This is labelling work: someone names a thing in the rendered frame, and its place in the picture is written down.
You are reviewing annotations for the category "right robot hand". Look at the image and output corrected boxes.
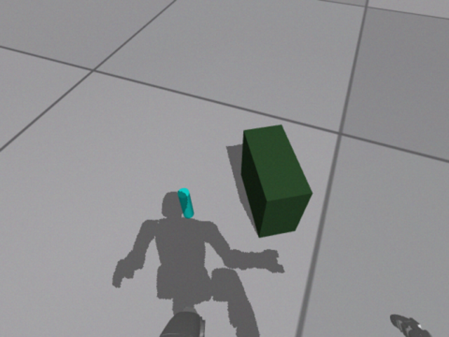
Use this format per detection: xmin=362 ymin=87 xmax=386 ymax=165
xmin=390 ymin=315 xmax=433 ymax=337

